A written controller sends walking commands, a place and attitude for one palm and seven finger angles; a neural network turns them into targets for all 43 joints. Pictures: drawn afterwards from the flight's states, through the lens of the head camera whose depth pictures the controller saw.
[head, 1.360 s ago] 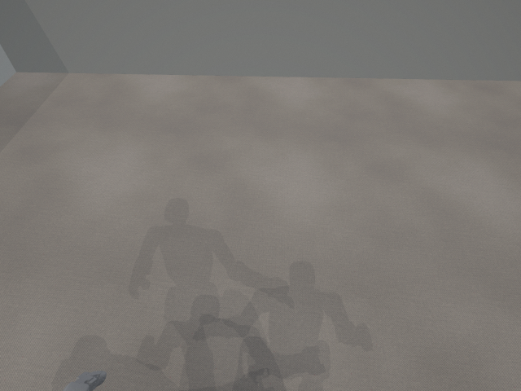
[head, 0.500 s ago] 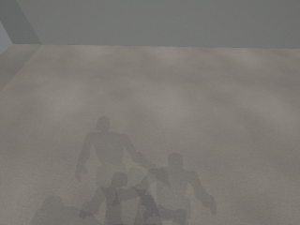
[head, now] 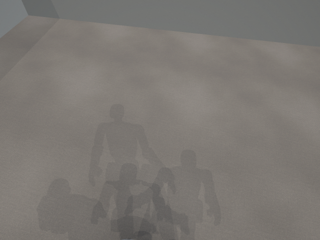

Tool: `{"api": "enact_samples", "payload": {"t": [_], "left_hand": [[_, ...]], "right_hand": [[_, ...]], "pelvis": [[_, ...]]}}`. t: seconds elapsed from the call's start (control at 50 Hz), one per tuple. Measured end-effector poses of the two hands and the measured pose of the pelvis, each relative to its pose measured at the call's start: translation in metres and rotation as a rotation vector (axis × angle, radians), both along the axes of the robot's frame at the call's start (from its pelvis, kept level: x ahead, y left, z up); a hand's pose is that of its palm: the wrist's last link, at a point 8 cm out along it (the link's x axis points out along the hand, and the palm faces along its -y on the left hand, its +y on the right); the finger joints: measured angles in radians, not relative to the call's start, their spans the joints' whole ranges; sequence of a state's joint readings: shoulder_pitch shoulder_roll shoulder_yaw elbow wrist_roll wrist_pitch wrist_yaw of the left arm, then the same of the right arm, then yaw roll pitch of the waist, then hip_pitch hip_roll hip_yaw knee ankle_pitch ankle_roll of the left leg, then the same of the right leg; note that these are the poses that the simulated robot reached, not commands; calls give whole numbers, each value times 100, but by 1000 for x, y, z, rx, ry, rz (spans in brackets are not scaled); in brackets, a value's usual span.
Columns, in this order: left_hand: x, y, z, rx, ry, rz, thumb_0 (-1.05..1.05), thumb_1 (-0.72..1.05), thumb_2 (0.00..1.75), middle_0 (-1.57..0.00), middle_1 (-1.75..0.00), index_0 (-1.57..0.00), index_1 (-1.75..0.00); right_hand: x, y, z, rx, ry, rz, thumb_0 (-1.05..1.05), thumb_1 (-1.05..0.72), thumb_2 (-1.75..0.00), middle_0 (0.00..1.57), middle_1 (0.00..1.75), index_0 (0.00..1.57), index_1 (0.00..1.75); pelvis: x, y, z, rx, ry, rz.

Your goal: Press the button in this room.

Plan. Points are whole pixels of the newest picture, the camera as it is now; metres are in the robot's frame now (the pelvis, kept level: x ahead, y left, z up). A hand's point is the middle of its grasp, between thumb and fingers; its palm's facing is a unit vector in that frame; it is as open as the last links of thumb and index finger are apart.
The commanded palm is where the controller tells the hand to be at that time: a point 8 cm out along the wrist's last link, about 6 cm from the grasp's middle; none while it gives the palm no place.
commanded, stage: turn or walk to find it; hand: left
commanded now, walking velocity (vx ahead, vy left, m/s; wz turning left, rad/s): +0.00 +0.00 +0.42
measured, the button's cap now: out of the picture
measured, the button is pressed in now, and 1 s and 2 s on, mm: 0 0 0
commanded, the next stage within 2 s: none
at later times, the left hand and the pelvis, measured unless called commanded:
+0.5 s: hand out of the picture -0.03 +0.16 -0.14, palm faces +0.27 -0.92 -0.27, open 7.4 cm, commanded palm none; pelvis -0.04 -0.04 +0.01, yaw +16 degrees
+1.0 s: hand out of the picture -0.12 +0.22 -0.16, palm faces +0.49 -0.84 -0.24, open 7.4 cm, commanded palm none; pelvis -0.08 +0.00 +0.01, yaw +27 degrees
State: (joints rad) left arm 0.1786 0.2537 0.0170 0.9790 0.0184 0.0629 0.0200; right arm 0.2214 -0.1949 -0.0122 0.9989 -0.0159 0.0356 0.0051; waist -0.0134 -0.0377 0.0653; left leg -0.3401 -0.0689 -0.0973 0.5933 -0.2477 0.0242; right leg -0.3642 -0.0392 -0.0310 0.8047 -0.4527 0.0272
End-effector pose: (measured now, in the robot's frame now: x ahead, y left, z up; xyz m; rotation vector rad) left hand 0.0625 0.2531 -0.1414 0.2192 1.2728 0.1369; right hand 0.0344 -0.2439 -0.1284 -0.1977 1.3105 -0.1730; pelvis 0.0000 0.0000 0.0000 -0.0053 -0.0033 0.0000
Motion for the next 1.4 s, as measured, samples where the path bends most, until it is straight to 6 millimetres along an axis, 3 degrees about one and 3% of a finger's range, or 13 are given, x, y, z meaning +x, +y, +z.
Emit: {"api": "enact_samples", "payload": {"t": [0.12, 0.24, 0.36, 0.46, 0.56, 0.68, 0.76, 0.9, 1.06, 1.22, 1.4], "left_hand": [[-10, -6, 17, 17, -41, 62, 1, 91, 90, -20, -30, -20, -30], [-24, -22, 27, 59, -127, 119, 1, 91, 90, -20, -30, -20, -30], [-68, -39, 39, 75, -121, 193, 1, 91, 90, -20, -30, -20, -30], [-99, -46, 36, 55, -96, 258, 1, 90, 90, -20, -30, -20, -30], [-138, -47, 22, 19, -48, 332, 1, 90, 90, -20, -30, -20, -30], [-199, -31, -8, -32, 47, 440, 1, 90, 90, -20, -30, -20, -30], [-225, -18, -9, -38, 110, 480, 1, 91, 90, -20, -30, -20, -30], [-222, 2, 8, -18, 19, 523, 1, 91, 90, -20, -30, -20, -30], [-199, 2, 23, 30, -81, 532, 1, 91, 90, -20, -30, -20, -30], [-187, -32, 35, 91, -158, 547, 1, 91, 90, -20, -30, -20, -30], [-230, -81, 39, 62, -107, 662, 1, 90, 90, -20, -30, -20, -30]], "right_hand": [[-8, 0, 0, 21, 23, 29, 0, -90, -90, 21, 30, 20, 30], [-6, -30, -14, 34, 7, 66, 0, -90, -90, 21, 30, 21, 30], [10, -56, -7, 20, -17, 118, 1, -90, -90, 20, 30, 20, 30], [23, -61, 2, -5, -18, 178, 0, -91, -90, 20, 30, 20, 30], [40, -42, 6, -25, -2, 267, 1, -91, -90, 20, 30, 20, 30], [71, 11, 8, -39, -78, 394, 1, -91, -90, 20, 30, 20, 30], [78, 43, 21, -24, -138, 438, 0, -90, -90, 20, 30, 20, 30], [66, 66, 29, 1, -145, 476, 0, -90, -90, 20, 30, 20, 30], [42, 49, 14, 28, -86, 472, 0, -90, -90, 21, 30, 20, 30], [28, 3, -16, 46, 17, 481, 0, -90, -90, 20, 30, 20, 30], [41, -18, -7, 20, 69, 563, 1, -91, -90, 20, 30, 20, 30]], "pelvis": [[-11, -9, 8, -13, 18, 60], [-26, -33, 1, 6, 16, 121], [-34, -45, 9, 27, -19, 192], [-37, -47, 12, 36, -20, 256], [-45, -38, 9, 30, -9, 312], [-60, -13, -4, 7, 4, 375], [-67, -4, 2, -5, -7, 382], [-76, 3, 14, -22, -18, 434], [-83, -8, 13, 1, -13, 491], [-83, -42, 3, 18, -1, 561], [-84, -58, 13, 38, -10, 663]]}}
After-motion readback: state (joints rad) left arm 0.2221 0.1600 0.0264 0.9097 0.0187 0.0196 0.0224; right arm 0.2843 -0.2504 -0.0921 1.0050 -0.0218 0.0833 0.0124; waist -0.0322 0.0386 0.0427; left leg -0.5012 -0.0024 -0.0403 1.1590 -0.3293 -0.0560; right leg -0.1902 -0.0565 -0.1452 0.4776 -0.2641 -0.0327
